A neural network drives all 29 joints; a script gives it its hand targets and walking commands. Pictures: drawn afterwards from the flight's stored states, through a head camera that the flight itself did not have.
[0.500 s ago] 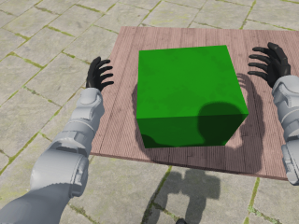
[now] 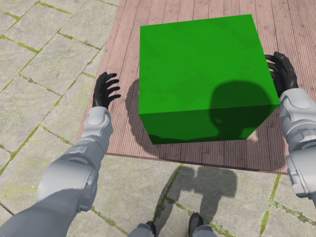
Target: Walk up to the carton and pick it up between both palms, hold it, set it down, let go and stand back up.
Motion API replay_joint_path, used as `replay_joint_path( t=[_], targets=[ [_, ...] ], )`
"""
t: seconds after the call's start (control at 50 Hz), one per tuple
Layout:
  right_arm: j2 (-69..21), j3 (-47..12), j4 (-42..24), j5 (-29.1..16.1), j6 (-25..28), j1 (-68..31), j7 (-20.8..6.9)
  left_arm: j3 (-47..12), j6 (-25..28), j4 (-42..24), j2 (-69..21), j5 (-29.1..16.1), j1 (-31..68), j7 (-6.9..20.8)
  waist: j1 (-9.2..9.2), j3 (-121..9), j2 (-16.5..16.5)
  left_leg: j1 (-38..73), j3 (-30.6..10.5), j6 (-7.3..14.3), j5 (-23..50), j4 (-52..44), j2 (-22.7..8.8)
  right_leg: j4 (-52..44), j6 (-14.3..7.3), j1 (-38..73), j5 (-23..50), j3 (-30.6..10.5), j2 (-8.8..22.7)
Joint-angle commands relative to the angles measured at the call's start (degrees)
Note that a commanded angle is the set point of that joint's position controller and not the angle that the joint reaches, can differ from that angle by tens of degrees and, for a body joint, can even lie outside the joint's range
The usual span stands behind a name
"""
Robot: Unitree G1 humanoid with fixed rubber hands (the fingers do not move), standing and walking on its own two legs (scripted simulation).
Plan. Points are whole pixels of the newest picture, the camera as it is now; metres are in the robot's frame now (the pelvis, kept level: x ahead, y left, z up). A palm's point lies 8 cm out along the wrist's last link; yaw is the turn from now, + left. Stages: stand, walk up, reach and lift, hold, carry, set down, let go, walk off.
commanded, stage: reach and lift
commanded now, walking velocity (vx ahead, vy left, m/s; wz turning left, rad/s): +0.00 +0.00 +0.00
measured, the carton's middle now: (196, 86) +0.52 -0.02 -0.03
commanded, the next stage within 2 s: none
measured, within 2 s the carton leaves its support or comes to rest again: neither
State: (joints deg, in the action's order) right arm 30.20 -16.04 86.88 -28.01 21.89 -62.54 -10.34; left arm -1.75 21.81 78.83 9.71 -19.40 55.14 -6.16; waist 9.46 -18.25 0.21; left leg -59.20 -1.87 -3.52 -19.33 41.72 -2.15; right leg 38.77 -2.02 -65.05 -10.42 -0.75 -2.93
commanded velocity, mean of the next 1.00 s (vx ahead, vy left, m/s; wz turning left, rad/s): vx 0.00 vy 0.00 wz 0.00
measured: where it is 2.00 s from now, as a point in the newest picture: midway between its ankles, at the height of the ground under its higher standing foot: outside the picture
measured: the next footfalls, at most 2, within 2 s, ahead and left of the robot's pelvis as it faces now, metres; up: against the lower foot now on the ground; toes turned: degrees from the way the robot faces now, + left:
none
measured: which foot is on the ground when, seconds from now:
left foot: down 0.00-1.00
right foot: down 0.00-1.00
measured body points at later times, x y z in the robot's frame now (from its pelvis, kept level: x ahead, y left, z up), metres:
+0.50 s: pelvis +0.00 +0.00 -0.01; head +0.15 -0.03 +0.41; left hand +0.45 +0.18 +0.01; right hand +0.51 -0.21 +0.02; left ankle -0.03 +0.15 -0.69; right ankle +0.04 -0.09 -0.69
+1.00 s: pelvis +0.00 +0.00 +0.00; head +0.16 -0.03 +0.42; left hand +0.45 +0.17 +0.00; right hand +0.51 -0.20 +0.02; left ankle -0.03 +0.15 -0.69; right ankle +0.04 -0.09 -0.69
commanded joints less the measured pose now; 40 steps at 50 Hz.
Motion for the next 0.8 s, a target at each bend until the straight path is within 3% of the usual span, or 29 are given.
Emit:
replay_joint_path(
  t=[0.0, 0.02, 0.06, 0.08, 0.1, 0.12, 0.16, 0.18, 0.2, 0.22, 0.26, 0.28, 0.3, 0.38, 0.4, 0.42, 0.48, 0.5, 0.52, 0.56, 0.64, 0.66, 0.7, 0.76, 0.78],
  targets=[
    [9.24, 1.97, -7.83, 1.06, 4.31, -23.18, 1.07, 1.99, 4.07, -7.59, 8.50, 0.58, 19.30, 0.27, -0.80, -47.59, -9.89, 3.34, 6.74, -1.51, 22.68, 0.37, 2.01, 6.16, 4.31, 48.81, 31.49, 0.05, 0.79],
    [8.92, 2.31, -8.16, 1.94, 4.11, -22.98, 1.10, 1.19, 4.25, -8.22, 7.62, 0.49, 20.35, 0.37, -1.84, -47.71, -9.85, 2.70, 6.40, -1.28, 23.59, 0.33, 2.34, 6.43, 4.36, 50.23, 33.15, -0.18, 1.15],
    [9.09, 2.32, -7.53, 2.37, 4.42, -22.51, 1.49, 3.57, 4.19, -7.55, 8.45, 1.34, 19.06, 0.27, -1.15, -48.36, -11.16, 1.32, 6.09, -1.11, 24.77, 0.54, 2.17, 6.93, 4.84, 51.82, 35.68, -0.75, 1.20],
    [7.34, 1.76, -4.92, 2.38, 3.90, -22.40, 1.38, 2.88, 3.70, -6.46, 7.41, 1.38, 19.38, 0.37, -1.47, -44.12, -11.51, 1.50, 6.35, -0.94, 22.76, 0.48, 2.26, 6.61, 4.93, 49.93, 32.26, -0.09, 0.86],
    [6.54, 1.10, -6.39, 2.14, 3.76, -23.39, 1.59, 3.26, 3.66, -5.61, 7.01, 1.89, 18.35, 0.55, 0.00, -44.68, -12.70, -0.97, 6.45, -0.45, 22.00, 0.58, 2.27, 6.63, 4.95, 52.34, 32.30, -0.89, 1.38],
    [7.70, 2.86, -8.41, 2.72, 3.77, -23.39, 1.83, 3.86, 3.45, -6.00, 8.06, 1.64, 17.76, 0.55, -0.56, -45.45, -14.52, -1.21, 6.35, -0.13, 20.11, 0.03, 2.04, 6.29, 4.88, 51.71, 29.66, -1.17, 1.30],
    [7.03, 4.12, -9.01, 3.89, 3.94, -24.52, 1.99, 4.05, 3.95, -9.75, 7.58, 1.80, 21.13, 0.12, -1.14, -46.93, -13.39, 1.17, 6.64, -0.42, 20.19, -0.10, 2.23, 5.83, 4.84, 50.00, 27.63, -0.21, 1.05],
    [6.99, 4.08, -10.47, 3.66, 3.94, -25.03, 1.60, 4.07, 3.75, -8.20, 6.51, 1.53, 19.39, -0.29, 0.40, -48.79, -13.98, 0.30, 6.49, -0.77, 20.81, 0.19, 1.94, 5.79, 4.36, 49.34, 27.77, -0.29, 0.85],
    [5.63, 4.07, -8.92, 4.04, 3.46, -24.26, 1.87, 3.04, 3.23, -5.91, 4.95, 1.99, 19.17, 0.05, -1.75, -44.25, -13.90, -0.29, 6.12, -0.32, 18.35, 0.43, 2.09, 5.62, 4.58, 48.88, 26.12, -0.28, 0.99],
    [3.87, 3.23, -9.22, 4.29, 3.06, -24.31, 1.57, 2.71, 3.38, -4.22, 3.77, 1.07, 18.87, 0.42, -0.56, -41.35, -13.75, -1.10, 6.66, -0.27, 18.10, -0.05, 1.98, 5.63, 4.27, 48.25, 25.19, -0.36, 1.27],
    [4.35, 4.64, -8.33, 5.35, 2.40, -24.44, 1.45, 2.42, 3.16, -5.51, 2.89, 1.11, 19.47, 0.54, -1.69, -41.41, -15.33, 0.82, 6.31, 0.01, 17.53, -0.90, 1.64, 4.91, 4.77, 48.25, 23.39, -0.21, 1.33],
    [2.28, 4.62, -5.85, 5.65, 1.87, -24.03, 1.72, 2.19, 2.81, -4.31, 2.37, 1.85, 21.99, 0.42, -2.23, -39.05, -14.29, 0.01, 6.28, 0.46, 14.67, -0.82, 1.70, 4.58, 4.59, 46.13, 20.42, -0.38, 1.36],
    [2.56, 4.06, -8.11, 5.61, 1.87, -24.54, 1.69, 3.20, 2.95, -5.13, 3.16, 2.05, 21.13, 0.22, -0.99, -39.55, -14.85, -0.59, 6.55, 0.33, 13.74, -0.86, 1.51, 4.25, 4.56, 47.13, 18.85, -0.40, 1.46],
    [1.41, 5.54, -4.92, 6.77, 1.67, -23.65, 1.68, 4.32, 2.92, -5.19, 1.75, 4.71, 21.01, -0.73, -1.09, -35.97, -10.95, 2.22, 6.61, -0.23, 16.09, -0.31, 1.46, 5.02, 4.38, 42.57, 19.51, 0.35, 1.20],
    [-0.16, 5.20, -6.37, 6.75, 1.76, -24.36, 1.44, 5.20, 3.03, -4.41, 1.37, 4.56, 20.19, -0.69, 0.12, -37.42, -11.77, 0.85, 6.64, 0.08, 16.29, -0.44, 1.46, 4.78, 4.17, 44.42, 20.36, -0.20, 1.42],
    [-1.31, 5.87, -6.00, 7.12, 1.64, -25.47, 1.42, 4.31, 3.00, -4.13, 0.81, 4.35, 22.30, -0.69, 0.11, -38.62, -10.41, -0.24, 6.83, -0.07, 15.62, 0.20, 1.60, 5.61, 4.04, 43.34, 20.33, -0.07, 1.53],
    [-3.47, 5.91, -7.25, 8.10, 2.21, -24.56, 2.14, 6.62, 3.67, -5.60, 0.16, 6.57, 21.17, -1.03, 0.03, -39.67, -11.96, 0.55, 6.72, 0.30, 18.34, 0.12, 1.52, 5.41, 4.50, 46.94, 24.24, -0.48, 1.65],
    [-4.91, 5.88, -6.70, 7.84, 2.83, -24.44, 2.09, 4.82, 4.22, -7.27, -1.58, 6.38, 21.16, -0.88, -1.27, -41.37, -10.09, 1.58, 6.62, -0.07, 19.87, 0.39, 1.53, 5.38, 4.44, 48.39, 26.57, -0.15, 1.61],
    [-4.39, 6.26, -8.10, 9.04, 3.33, -25.25, 2.32, 6.52, 4.43, -6.46, -1.69, 7.45, 19.27, -0.92, 0.03, -42.54, -10.89, 0.82, 6.67, 0.18, 20.34, 0.36, 1.50, 5.77, 4.78, 49.26, 28.38, -0.37, 1.79],
    [-4.63, 7.71, -7.39, 10.60, 2.74, -24.99, 2.79, 7.97, 4.25, -4.61, -0.45, 8.06, 19.85, -1.18, -0.09, -39.50, -11.75, -0.15, 6.22, 0.79, 15.97, -0.69, 1.32, 5.26, 5.03, 47.02, 22.86, -0.78, 2.12],
    [-6.71, 8.40, -5.87, 11.23, 2.68, -24.59, 2.90, 8.97, 4.67, -5.89, -2.18, 10.01, 19.65, -1.37, -0.58, -39.33, -9.40, 0.98, 6.96, 0.59, 18.59, -0.63, 1.54, 5.25, 4.57, 47.69, 26.92, 0.08, 1.74],
    [-7.73, 8.12, -8.95, 11.45, 2.92, -24.79, 2.81, 9.17, 5.02, -7.18, -2.91, 9.00, 21.02, -1.32, 0.20, -41.96, -10.09, 0.97, 6.65, 0.68, 18.41, -0.24, 1.38, 5.29, 4.81, 48.44, 25.75, -0.72, 2.29],
    [-8.47, 9.77, -9.62, 12.85, 2.74, -23.53, 3.04, 9.82, 5.30, -8.30, -2.74, 9.57, 21.59, -1.32, -1.25, -40.86, -11.36, 1.11, 7.30, 1.17, 17.23, -0.28, 1.46, 5.03, 4.94, 49.24, 25.32, -0.47, 2.04],
    [-10.05, 10.86, -8.80, 15.25, 1.42, -24.38, 2.82, 10.15, 4.89, -6.27, -3.25, 9.90, 22.13, -1.09, -1.01, -39.11, -12.59, 1.21, 7.32, 2.08, 14.67, -1.91, 1.30, 4.24, 4.97, 48.49, 22.29, -0.16, 2.22],
    [-10.29, 10.90, -8.43, 15.38, 1.76, -23.21, 3.09, 9.46, 5.30, -6.67, -3.88, 9.50, 21.05, -0.92, -1.86, -39.00, -12.94, 0.63, 6.69, 1.98, 14.68, -1.41, 1.33, 4.03, 5.30, 49.46, 21.85, -0.75, 2.70]
  ],
)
